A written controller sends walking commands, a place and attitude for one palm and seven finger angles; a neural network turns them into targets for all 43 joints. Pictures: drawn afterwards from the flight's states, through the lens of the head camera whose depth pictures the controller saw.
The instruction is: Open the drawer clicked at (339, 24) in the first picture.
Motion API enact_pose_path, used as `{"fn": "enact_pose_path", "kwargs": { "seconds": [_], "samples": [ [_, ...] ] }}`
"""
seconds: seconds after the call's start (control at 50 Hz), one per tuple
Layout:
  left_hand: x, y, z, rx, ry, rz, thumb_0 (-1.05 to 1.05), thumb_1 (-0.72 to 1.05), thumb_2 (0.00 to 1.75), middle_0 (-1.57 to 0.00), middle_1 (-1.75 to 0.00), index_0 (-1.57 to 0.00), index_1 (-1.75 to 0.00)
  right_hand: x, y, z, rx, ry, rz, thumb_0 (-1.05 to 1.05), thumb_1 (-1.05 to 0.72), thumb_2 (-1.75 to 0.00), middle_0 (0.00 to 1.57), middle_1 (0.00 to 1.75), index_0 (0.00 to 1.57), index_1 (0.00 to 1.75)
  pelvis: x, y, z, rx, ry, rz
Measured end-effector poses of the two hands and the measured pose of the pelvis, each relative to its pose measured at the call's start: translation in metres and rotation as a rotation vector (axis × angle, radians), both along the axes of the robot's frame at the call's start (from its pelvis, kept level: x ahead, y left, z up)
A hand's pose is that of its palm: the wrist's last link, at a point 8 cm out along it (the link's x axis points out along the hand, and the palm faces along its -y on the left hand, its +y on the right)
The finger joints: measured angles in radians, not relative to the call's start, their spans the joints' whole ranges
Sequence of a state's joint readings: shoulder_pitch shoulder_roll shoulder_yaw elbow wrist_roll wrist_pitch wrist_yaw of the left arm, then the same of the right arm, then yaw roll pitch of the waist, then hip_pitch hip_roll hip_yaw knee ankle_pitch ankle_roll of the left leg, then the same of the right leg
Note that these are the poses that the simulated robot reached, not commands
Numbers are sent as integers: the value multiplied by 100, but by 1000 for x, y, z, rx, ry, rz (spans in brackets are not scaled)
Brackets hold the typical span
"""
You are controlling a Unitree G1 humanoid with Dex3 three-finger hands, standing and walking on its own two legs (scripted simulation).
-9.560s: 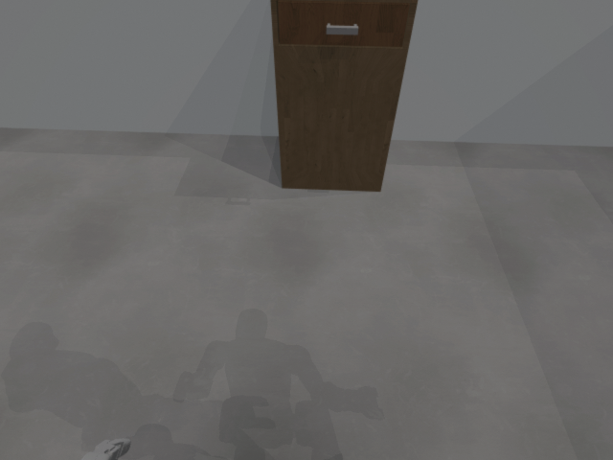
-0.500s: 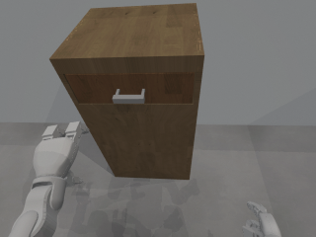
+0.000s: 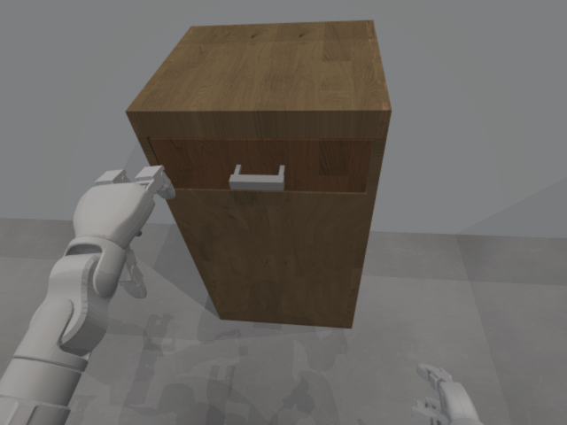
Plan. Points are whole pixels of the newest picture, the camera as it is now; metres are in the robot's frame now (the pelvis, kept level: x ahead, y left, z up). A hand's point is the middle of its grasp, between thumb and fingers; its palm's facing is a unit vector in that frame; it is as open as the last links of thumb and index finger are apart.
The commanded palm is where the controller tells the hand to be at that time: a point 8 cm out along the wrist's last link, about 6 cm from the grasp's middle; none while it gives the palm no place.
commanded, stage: raise the hand with hooked fingers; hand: left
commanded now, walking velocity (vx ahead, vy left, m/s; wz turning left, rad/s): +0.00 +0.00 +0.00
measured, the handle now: (258, 175) +0.58 +0.14 +0.01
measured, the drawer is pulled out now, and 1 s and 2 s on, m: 0.00 0.00 0.00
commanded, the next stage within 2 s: move the hooked fingers above the handle in 0.28 s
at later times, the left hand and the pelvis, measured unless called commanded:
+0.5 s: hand (159, 257) +0.30 +0.21 +0.10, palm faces +0.02 -0.08 -1.00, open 13.9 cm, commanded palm +0.28 +0.22 +0.17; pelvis -0.02 -0.02 +0.00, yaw +1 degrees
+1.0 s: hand (209, 222) +0.38 +0.17 +0.07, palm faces -0.06 -0.08 -0.99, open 13.9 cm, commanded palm +0.37 +0.19 +0.15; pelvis +0.02 -0.03 +0.00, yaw +0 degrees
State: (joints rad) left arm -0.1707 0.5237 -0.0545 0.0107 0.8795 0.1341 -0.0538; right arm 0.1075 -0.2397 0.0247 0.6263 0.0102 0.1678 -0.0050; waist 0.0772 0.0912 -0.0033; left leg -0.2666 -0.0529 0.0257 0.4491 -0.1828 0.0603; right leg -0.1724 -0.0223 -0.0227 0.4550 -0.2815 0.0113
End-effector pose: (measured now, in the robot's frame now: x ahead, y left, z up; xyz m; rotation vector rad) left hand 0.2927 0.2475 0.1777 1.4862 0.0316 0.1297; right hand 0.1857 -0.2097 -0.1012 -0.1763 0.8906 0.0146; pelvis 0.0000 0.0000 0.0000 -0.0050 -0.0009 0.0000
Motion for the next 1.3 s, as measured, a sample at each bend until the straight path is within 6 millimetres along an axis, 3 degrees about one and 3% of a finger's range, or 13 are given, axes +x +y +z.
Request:
{"fn": "enact_pose_path", "kwargs": {
  "seconds": [0.12, 0.24, 0.38, 0.5, 0.58, 0.64, 0.76, 0.84, 0.96, 1.06, 1.18, 1.24, 1.3],
  "samples": [
    [-15, -13, -22, -17, 66, -95, -1, -49, 30, -31, -120, -31, -120, -20, -13, -1, -32, 25, -18, 1, -90, -89, 20, 30, 20, 30, -6, -1, 1, -1, -6, -5],
    [-27, -19, -13, 2, -41, -137, 0, -49, 30, -32, -120, -32, -120, -30, -22, -6, -51, 42, -20, 1, -90, -89, 20, 30, 20, 30, -13, -5, 0, -1, -8, 2],
    [-25, -8, -4, 10, -66, -5, 0, -49, 30, -32, -120, -32, -120, -27, -20, -8, -10, 26, -22, 1, -90, -89, 20, 30, 20, 30, -18, -11, 1, 3, -8, 3],
    [-19, -30, -22, -1, 46, -41, -1, -49, 30, -31, -120, -31, -120, -16, -21, -2, -6, -22, -12, 1, -90, -89, 20, 30, 20, 30, -16, -17, 1, 6, -15, 10],
    [-7, -51, -29, 7, 61, -131, -1, -49, 30, -32, -120, -32, -120, -12, -26, 1, -25, -36, -15, 1, -90, -89, 20, 30, 20, 30, -14, -22, 0, 6, -13, 11],
    [6, -55, -26, 15, 26, -156, 0, -49, 30, -32, -120, -32, -120, -13, -33, 0, -34, -30, -30, 1, -90, -89, 20, 30, 20, 30, -12, -26, 0, 7, -4, 8],
    [35, -41, -15, 26, -22, -58, 0, -49, 30, -32, -120, -32, -120, -21, -48, -8, -40, 27, -67, 1, -90, -89, 20, 30, 20, 30, -3, -31, 0, 10, 26, 1],
    [50, -35, -23, 31, 39, 1, 0, -49, 30, -31, -120, -31, -120, -28, -58, -14, -50, 75, -91, 1, -90, -89, 20, 30, 20, 30, 5, -32, 0, 12, 46, 0],
    [68, -59, -47, 7, 134, -104, -1, -49, 30, -31, -120, -31, -120, -32, -71, -18, -84, 116, -123, 1, -90, -89, 20, 30, 20, 30, 16, -31, -2, 14, 71, 0],
    [84, -75, -43, -8, 47, -200, 0, -49, 30, -32, -120, -32, -120, -31, -74, -19, -93, 127, -158, 1, -90, -89, 20, 30, 20, 30, 24, -30, -5, 15, 97, -10],
    [109, -54, -34, 22, -27, -53, 0, -49, 30, -32, -120, -32, -120, -31, -69, -26, -62, 158, -169, 1, -90, -89, 20, 30, 20, 30, 30, -28, -7, 16, 125, -16],
    [118, -46, -40, 46, 28, 22, 0, -49, 30, -31, -120, -31, -120, -31, -66, -29, -48, 174, -169, 1, -90, -89, 20, 30, 20, 30, 32, -27, -7, 15, 135, -11],
    [125, -52, -51, 36, 107, 17, -1, -49, 30, -31, -120, -31, -120, -31, -64, -29, -50, 184, -171, 1, -90, -89, 20, 30, 20, 30, 34, -26, -8, 13, 140, -3]
  ]
}}
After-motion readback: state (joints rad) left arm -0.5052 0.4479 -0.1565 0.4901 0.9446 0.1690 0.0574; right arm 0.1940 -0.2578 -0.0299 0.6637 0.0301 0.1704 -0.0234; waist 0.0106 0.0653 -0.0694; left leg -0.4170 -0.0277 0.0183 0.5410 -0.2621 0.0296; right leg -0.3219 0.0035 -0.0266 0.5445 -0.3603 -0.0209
